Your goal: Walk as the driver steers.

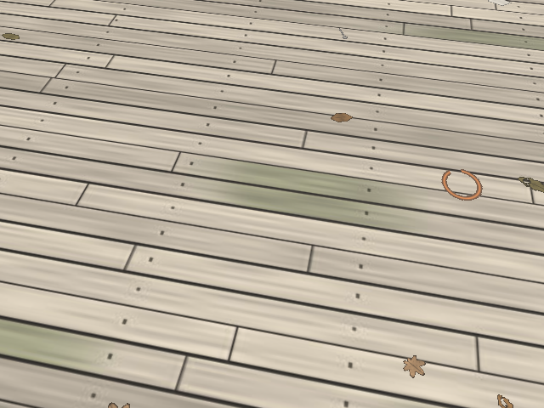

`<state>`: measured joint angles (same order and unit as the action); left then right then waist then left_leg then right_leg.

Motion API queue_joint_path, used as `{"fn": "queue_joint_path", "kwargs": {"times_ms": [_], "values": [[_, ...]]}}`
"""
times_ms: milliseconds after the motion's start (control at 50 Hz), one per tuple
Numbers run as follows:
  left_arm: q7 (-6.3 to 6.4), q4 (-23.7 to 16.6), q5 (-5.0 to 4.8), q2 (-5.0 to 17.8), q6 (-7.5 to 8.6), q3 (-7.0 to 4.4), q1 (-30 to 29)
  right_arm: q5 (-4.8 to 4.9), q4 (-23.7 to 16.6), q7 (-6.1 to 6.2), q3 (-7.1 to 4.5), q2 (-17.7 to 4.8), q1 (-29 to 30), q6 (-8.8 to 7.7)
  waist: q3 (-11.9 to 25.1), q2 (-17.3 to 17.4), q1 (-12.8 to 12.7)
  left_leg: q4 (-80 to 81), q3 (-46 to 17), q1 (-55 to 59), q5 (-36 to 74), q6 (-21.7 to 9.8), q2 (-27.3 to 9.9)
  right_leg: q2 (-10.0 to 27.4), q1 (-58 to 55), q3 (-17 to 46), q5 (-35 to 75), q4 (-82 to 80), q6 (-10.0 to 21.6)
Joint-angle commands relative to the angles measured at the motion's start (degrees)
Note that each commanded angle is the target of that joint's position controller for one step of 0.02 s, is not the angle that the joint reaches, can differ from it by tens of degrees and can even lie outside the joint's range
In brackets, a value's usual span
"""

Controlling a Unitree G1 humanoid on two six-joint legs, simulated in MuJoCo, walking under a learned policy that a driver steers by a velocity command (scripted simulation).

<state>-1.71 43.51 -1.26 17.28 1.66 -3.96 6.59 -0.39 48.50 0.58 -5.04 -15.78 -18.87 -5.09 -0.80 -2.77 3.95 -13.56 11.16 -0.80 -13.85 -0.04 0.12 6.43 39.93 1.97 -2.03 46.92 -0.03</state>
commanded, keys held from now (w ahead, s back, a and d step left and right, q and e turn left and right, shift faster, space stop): w+e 0.56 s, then s+e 0.10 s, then s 0.30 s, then w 0.04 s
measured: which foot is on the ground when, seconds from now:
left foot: down 0.00-0.16, up 0.18-0.62, down 0.64-1.00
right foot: up 0.00-0.14, down 0.16-0.64, up 0.66-1.00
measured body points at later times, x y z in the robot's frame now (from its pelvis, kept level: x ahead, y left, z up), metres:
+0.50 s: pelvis +0.27 -0.07 +0.00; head +0.30 -0.10 +0.45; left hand +0.41 +0.19 -0.10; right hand +0.41 -0.38 -0.08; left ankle +0.50 +0.06 -0.69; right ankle +0.21 -0.14 -0.74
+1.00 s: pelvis +0.41 -0.08 -0.01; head +0.45 -0.11 +0.44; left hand +0.68 +0.08 -0.10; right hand +0.40 -0.39 -0.12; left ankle +0.54 +0.00 -0.74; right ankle +0.37 -0.21 -0.71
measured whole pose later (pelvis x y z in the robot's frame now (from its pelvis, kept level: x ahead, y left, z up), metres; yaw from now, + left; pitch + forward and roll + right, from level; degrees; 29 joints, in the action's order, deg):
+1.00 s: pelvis +0.41 -0.08 -0.01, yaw -29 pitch +0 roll +1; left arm 1.5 37.2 -0.1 17.4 -3.6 -3.0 9.0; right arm -0.1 45.3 1.0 -2.6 -16.2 -6.1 1.1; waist -5.1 -0.2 1.7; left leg -25.2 2.9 -19.2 -6.4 -0.6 -1.6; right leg 0.4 25.4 3.0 -20.8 46.9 -3.9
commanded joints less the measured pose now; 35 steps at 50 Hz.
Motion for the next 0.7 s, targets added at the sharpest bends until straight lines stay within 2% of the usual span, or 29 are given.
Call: {"fn": "queue_joint_path", "kwargs": {"times_ms": [20,60,80,100,120,140,160,180,200,220,240,260,280,300,360,420,460,520,560,580,600,620,640,660,680,700], "values": [[-1.13,-5.1,0.07,1.1,0.34,0.39,-4.9,0.8,-3.6,0.44,-2.19,-9.6,3.6,-0.58,-3.6,5.4,-0.9,5.9,-3.6,-2.1,15.0,-8.5,-16.3,0.2,-1.7,-1.4,2.5,-6.0,1.3],[-1.62,-6.6,0.06,1.9,0.18,0.22,-7.1,1.44,-2.7,0.4,-2.58,-10.6,2.3,0.12,-4.2,5.5,-0.6,3.7,-2.4,1.7,17.2,-7.6,-17.4,-0.5,-1.4,-2.8,-1.1,-8.4,2.8],[-1.83,-7.1,0.11,2.4,0.13,0.0,-7.3,1.69,-2.5,0.42,-2.77,-11.2,2.2,0.53,-3.9,5.8,-1.0,1.5,-1.6,3.3,22.1,-7.1,-17.7,-1.4,-2.5,-4.0,-3.9,-9.2,3.7],[-1.92,-7.4,0.16,3.3,0.03,-0.45,-6.3,1.88,-2.4,0.5,-3.0,-12.2,2.4,0.93,-2.6,6.6,-2.1,-2.2,-0.7,4.3,31.7,-6.5,-17.7,-3.2,-5.6,-5.7,-7.0,-9.6,4.9],[-1.85,-7.0,0.15,4.6,-0.1,-1.24,-2.9,2.12,-2.5,0.62,-3.19,-13.0,2.8,1.43,0.1,7.5,-4.3,-8.4,0.5,4.6,42.0,-5.7,-17.2,-5.7,-11.2,-7.8,-9.7,-9.8,6.1],[-1.59,-5.0,-0.09,6.8,-0.16,-2.74,5.3,2.32,-2.7,0.74,-3.02,-13.0,3.6,2.01,4.4,6.7,-9.1,-19.5,2.5,2.2,47.7,-4.2,-15.2,-8.9,-22.3,-9.5,-7.8,-13.1,7.9],[-0.64,-2.1,-0.28,11.2,-0.58,-4.99,15.5,1.42,-3.2,1.03,-2.23,-11.2,2.3,1.94,9.8,3.8,-13.1,-35.0,3.2,-8.7,39.1,-1.6,-12.9,-8.5,-39.7,-4.9,-5.6,-13.8,10.3],[0.27,-1.9,-0.85,18.7,-0.68,-6.27,15.9,-1.27,-6.5,0.58,0.28,-3.1,-1.7,0.87,12.5,-13.0,-7.6,-57.0,1.5,-35.0,-10.9,2.8,-3.2,6.8,-57.7,25.3,-10.6,-18.2,19.5],[-0.09,-4.6,-0.13,16.8,0.3,-5.11,17.2,0.61,-7.7,-0.05,0.77,-5.0,1.4,-1.59,23.4,-9.4,-9.8,-66.5,-14.0,-42.9,-21.7,2.7,1.6,13.4,-63.6,47.7,-21.0,-29.0,25.3],[-0.37,-4.0,0.37,12.5,1.16,-3.93,16.0,3.05,-9.2,-0.61,-0.19,-8.7,7.6,-2.86,16.6,-4.2,-11.5,-67.1,-16.2,-48.8,-16.4,1.2,-1.3,12.2,-60.5,40.8,-18.7,-31.0,21.8],[-0.26,-4.1,0.11,10.5,1.69,-3.39,13.6,2.81,-9.4,-0.5,0.2,-8.2,8.9,-3.54,11.2,-2.0,-9.8,-63.0,-15.8,-48.4,-11.6,-0.1,-3.8,9.8,-53.0,33.3,-15.3,-30.4,19.8],[-0.09,-4.9,0.15,8.3,1.81,-2.7,9.0,1.2,-8.5,0.03,0.03,-8.2,8.7,-3.63,7.5,1.2,-7.0,-57.8,-16.0,-44.3,-8.0,-0.1,-6.0,7.5,-44.2,27.4,-9.7,-30.2,17.9],[0.13,-6.0,0.8,6.5,1.88,-2.03,5.9,0.27,-8.1,0.22,-0.53,-9.1,7.7,-3.08,5.9,0.5,-4.7,-54.0,-16.4,-39.4,-5.9,0.0,-7.3,5.8,-37.5,23.3,-3.9,-31.1,17.1],[0.33,-6.8,1.26,6.2,1.88,-1.87,4.6,0.02,-8.1,0.11,-0.72,-9.1,7.1,-2.29,5.3,0.0,-3.4,-52.1,-16.5,-36.4,-4.7,0.3,-7.5,4.9,-33.6,22.0,-1.4,-32.5,17.1],[1.24,-6.4,0.76,7.7,2.28,-2.34,6.0,-0.58,-9.0,0.15,-0.18,-6.6,8.6,-0.81,3.4,1.1,-2.9,-43.9,-14.9,-34.9,-0.1,2.4,-6.5,3.1,-27.8,17.1,5.2,-34.3,17.4],[2.18,-5.6,0.25,8.6,2.05,-2.67,8.6,-0.62,-10.7,-0.17,0.73,-4.6,15.0,-0.75,1.3,0.1,-5.2,-30.7,-14.5,-33.9,12.1,3.6,-4.3,-0.1,-25.6,13.2,2.9,-34.2,14.8],[2.47,-5.1,0.05,8.6,1.71,-2.72,10.3,-0.14,-11.7,-0.73,1.17,-3.9,19.0,-1.05,0.5,-1.0,-6.8,-23.0,-14.1,-30.8,18.0,3.7,-2.4,-1.3,-24.4,12.6,-0.8,-33.7,13.3],[2.58,-3.9,-0.34,8.7,1.27,-2.84,13.4,0.74,-13.1,-1.53,1.07,-4.9,22.9,-1.61,-0.1,-1.7,-8.4,-17.7,-15.0,-28.8,19.1,3.2,-0.9,0.1,-26.7,16.0,-4.2,-31.4,12.7],[2.75,-3.6,-0.34,8.2,0.88,-2.77,14.4,0.85,-13.5,-2.02,0.62,-6.2,23.2,-2.09,0.2,-2.3,-8.1,-14.8,-15.9,-28.1,15.8,2.3,-0.4,1.2,-30.4,19.5,-5.0,-27.9,12.1],[2.96,-3.7,-0.15,8.4,0.48,-2.89,14.0,0.48,-13.5,-2.04,0.25,-7.0,22.5,-2.33,-0.1,-3.3,-7.4,-13.4,-15.8,-27.2,13.2,1.5,0.4,0.8,-32.0,20.6,-0.3,-24.9,11.2],[3.19,-4.1,0.03,8.4,-0.04,-3.0,13.4,0.05,-13.1,-1.91,-0.16,-7.7,20.5,-2.62,0.8,-4.5,-6.2,-12.1,-15.0,-24.8,11.6,0.5,1.3,-0.1,-33.4,21.2,5.7,-21.1,9.9],[3.36,-4.9,-0.09,7.5,-0.39,-2.72,11.7,-0.62,-12.3,-1.6,-0.58,-8.2,16.7,-3.0,3.0,-4.6,-3.8,-8.4,-13.9,-18.9,16.5,-0.9,1.2,-2.9,-33.4,20.0,11.1,-15.4,7.5],[3.42,-6.7,0.5,5.2,-0.34,-1.96,10.5,-1.83,-12.0,-1.26,-1.17,-10.6,11.4,-3.36,9.4,-2.7,-1.5,-10.6,-17.7,-6.4,30.6,-4.1,-5.1,-6.2,-28.8,17.5,9.4,-4.7,4.5],[3.45,-7.7,1.31,1.7,-0.15,-0.98,16.4,-3.05,-11.7,-0.81,-1.75,-14.2,5.6,-2.83,18.6,10.4,-2.6,-16.7,-31.3,14.2,58.7,-11.9,-20.6,-12.5,-13.5,11.4,-20.5,14.2,-0.1],[3.19,-7.8,0.49,4.7,0.1,-0.81,22.4,-1.37,-10.1,-1.4,-1.5,-12.5,2.5,-1.4,27.4,22.1,-3.4,-15.8,-46.4,22.3,59.2,-19.6,-29.6,-13.9,-4.3,9.1,-41.7,27.4,-2.4],[3.27,-6.4,-0.16,9.4,-0.65,-2.15,21.0,-0.66,-11.8,-1.38,-0.51,-8.8,5.5,-0.26,23.2,13.7,-2.6,-14.4,-41.9,16.6,53.1,-18.0,-26.4,-10.3,-2.7,10.8,-37.9,32.9,-4.1]]}}
Velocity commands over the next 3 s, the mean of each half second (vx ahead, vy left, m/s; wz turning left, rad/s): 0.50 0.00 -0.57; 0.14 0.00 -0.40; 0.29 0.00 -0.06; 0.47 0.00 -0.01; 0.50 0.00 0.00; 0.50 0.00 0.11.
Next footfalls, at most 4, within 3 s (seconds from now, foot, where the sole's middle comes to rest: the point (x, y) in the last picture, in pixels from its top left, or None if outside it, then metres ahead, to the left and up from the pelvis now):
0.16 right None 0.25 -0.14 -0.78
0.64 left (275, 374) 0.57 -0.02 -0.78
1.06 right None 0.39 -0.22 -0.78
1.50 left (288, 347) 0.64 -0.06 -0.78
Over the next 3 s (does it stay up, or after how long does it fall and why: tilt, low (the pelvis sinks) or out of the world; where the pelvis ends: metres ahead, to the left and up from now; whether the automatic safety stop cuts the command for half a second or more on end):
stays up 1.22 -0.48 0.00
